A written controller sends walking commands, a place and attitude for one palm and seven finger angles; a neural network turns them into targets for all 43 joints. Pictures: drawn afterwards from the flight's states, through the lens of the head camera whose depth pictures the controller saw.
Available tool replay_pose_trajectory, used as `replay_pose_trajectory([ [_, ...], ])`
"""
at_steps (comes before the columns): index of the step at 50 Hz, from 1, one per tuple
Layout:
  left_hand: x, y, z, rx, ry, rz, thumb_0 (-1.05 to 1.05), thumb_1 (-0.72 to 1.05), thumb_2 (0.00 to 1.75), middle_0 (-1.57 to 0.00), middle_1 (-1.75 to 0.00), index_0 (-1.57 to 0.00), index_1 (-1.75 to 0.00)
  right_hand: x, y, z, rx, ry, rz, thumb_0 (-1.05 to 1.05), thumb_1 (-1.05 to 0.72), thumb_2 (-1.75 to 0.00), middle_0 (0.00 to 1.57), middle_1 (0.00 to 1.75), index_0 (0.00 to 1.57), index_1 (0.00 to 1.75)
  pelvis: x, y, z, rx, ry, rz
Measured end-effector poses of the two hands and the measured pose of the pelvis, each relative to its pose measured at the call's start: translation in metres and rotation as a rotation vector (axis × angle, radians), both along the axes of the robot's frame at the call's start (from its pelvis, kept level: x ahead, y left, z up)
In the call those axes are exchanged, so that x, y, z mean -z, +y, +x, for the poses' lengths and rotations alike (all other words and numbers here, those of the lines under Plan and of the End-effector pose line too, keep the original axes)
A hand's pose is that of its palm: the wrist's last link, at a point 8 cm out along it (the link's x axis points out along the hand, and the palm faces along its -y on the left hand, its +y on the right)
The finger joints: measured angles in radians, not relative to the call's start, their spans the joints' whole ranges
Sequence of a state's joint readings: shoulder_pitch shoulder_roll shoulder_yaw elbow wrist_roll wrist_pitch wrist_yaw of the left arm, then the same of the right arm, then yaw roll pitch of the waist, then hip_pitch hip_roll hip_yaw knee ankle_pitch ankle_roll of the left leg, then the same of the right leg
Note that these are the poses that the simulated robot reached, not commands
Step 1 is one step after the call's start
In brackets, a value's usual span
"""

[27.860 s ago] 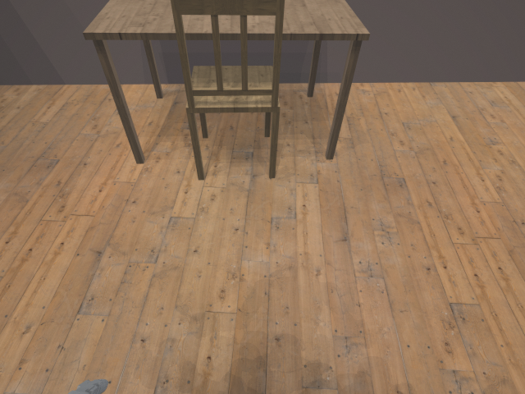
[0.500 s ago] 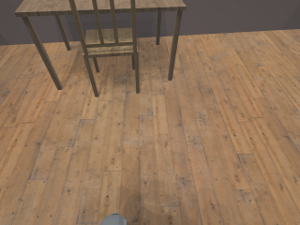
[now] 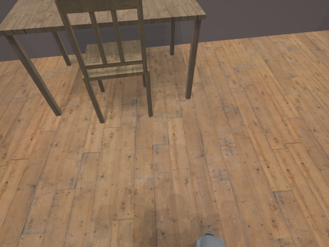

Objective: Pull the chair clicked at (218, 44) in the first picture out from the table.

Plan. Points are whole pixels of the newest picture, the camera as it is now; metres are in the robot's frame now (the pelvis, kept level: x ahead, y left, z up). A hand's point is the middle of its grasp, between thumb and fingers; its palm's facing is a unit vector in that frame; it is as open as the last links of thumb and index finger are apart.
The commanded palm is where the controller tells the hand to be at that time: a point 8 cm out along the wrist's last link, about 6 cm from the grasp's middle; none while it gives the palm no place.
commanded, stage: walk to a spot facing it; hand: left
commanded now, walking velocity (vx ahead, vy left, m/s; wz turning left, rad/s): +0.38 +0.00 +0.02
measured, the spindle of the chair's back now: (98, 39) +1.11 +0.41 -0.09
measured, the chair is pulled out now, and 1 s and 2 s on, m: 0.00 0.00 0.00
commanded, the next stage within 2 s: take the last steps up to it in 0.68 s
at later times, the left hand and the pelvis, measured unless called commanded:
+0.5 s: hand out of the picture +0.15 +0.14 -0.20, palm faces +0.19 -0.97 -0.12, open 7.3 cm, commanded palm none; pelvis +0.21 -0.02 -0.01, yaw +7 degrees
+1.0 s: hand (121, 152) +0.45 +0.18 -0.17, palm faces +0.10 -0.97 -0.20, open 7.4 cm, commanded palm none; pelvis +0.37 -0.01 -0.01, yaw +7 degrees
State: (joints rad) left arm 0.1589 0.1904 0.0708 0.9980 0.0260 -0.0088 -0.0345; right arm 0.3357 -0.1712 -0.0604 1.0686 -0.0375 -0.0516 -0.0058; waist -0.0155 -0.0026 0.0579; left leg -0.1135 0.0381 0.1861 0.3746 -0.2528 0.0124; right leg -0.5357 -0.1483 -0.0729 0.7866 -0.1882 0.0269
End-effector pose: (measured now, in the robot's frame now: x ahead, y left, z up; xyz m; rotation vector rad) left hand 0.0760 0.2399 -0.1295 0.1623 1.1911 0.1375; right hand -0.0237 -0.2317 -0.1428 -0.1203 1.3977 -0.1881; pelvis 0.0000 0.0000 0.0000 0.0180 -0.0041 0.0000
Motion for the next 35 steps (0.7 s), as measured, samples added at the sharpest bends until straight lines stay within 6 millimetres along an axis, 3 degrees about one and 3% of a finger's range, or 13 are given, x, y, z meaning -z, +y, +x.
replay_pose_trajectory([
  [5, 0.003, -0.025, 0.079, 0.068, -0.071, 0.036, 0.00, 0.91, 0.90, -0.19, -0.30, -0.19, -0.30, 0.019, -0.014, 0.003, 0.060, 0.094, 0.051, 0.00, -0.92, -0.89, 0.20, 0.30, 0.20, 0.30, 0.015, -0.029, 0.049, 0.015, 0.006, 0.023],
  [7, 0.005, -0.037, 0.098, 0.068, -0.095, 0.037, 0.00, 0.91, 0.90, -0.19, -0.30, -0.19, -0.30, 0.025, -0.022, 0.014, 0.062, 0.126, 0.064, 0.00, -0.92, -0.89, 0.20, 0.30, 0.20, 0.30, 0.020, -0.037, 0.064, 0.009, -0.001, 0.004],
  [11, 0.005, -0.057, 0.101, 0.019, -0.071, 0.004, 0.00, 0.91, 0.90, -0.19, -0.30, -0.20, -0.30, 0.018, -0.037, 0.065, 0.027, 0.104, 0.052, 0.00, -0.92, -0.89, 0.20, 0.30, 0.19, 0.30, 0.011, -0.045, 0.092, -0.022, -0.016, -0.006],
  [18, 0.012, -0.050, 0.079, -0.103, 0.060, -0.007, -0.02, 0.96, 0.90, -0.20, -0.30, -0.20, -0.30, -0.004, -0.047, 0.199, -0.077, -0.075, 0.004, 0.00, -0.92, -0.89, 0.19, 0.30, 0.19, 0.30, 0.001, -0.046, 0.145, -0.082, -0.007, -0.030],
  [23, 0.030, -0.049, 0.062, -0.177, 0.184, -0.072, -0.01, 0.93, 0.90, -0.20, -0.30, -0.20, -0.30, -0.011, -0.028, 0.297, -0.186, -0.179, -0.020, 0.00, -0.92, -0.89, 0.19, 0.30, 0.19, 0.30, 0.007, -0.029, 0.186, -0.120, -0.012, -0.051],
  [27, 0.051, -0.039, 0.060, -0.225, 0.278, -0.123, 0.00, 0.92, 0.90, -0.20, -0.30, -0.20, -0.30, -0.006, -0.003, 0.365, -0.252, -0.269, -0.048, 0.00, -0.91, -0.89, 0.19, 0.30, 0.19, 0.30, 0.025, -0.004, 0.223, -0.134, -0.018, -0.050],
  [30, 0.053, -0.025, 0.082, -0.219, 0.298, -0.123, 0.01, 0.91, 0.90, -0.20, -0.30, -0.20, -0.30, -0.006, 0.013, 0.387, -0.260, -0.291, -0.054, 0.00, -0.91, -0.89, 0.19, 0.30, 0.19, 0.30, 0.026, 0.007, 0.240, -0.141, -0.030, -0.038],
  [35, 0.034, 0.002, 0.158, -0.206, 0.168, -0.079, 0.01, 0.91, 0.90, -0.19, -0.30, -0.20, -0.30, -0.010, 0.024, 0.387, -0.241, -0.203, -0.049, -0.01, -0.94, -0.89, 0.20, 0.30, 0.20, 0.30, 0.010, 0.016, 0.267, -0.157, -0.025, -0.033],
])
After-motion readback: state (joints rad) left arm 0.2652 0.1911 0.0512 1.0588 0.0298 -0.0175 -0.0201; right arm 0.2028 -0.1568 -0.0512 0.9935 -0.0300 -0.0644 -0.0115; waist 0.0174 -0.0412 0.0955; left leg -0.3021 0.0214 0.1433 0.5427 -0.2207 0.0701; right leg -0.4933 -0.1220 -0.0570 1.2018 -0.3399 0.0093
